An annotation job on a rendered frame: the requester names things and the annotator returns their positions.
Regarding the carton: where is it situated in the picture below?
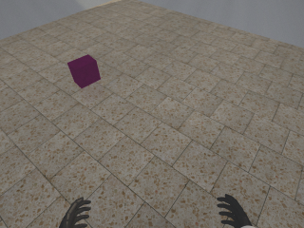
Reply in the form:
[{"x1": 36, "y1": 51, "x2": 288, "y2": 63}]
[{"x1": 67, "y1": 54, "x2": 101, "y2": 88}]

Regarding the robot right hand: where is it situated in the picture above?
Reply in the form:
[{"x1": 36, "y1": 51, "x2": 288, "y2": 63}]
[{"x1": 217, "y1": 194, "x2": 253, "y2": 228}]

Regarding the robot left hand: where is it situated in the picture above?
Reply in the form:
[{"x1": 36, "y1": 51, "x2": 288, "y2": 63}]
[{"x1": 59, "y1": 197, "x2": 91, "y2": 228}]

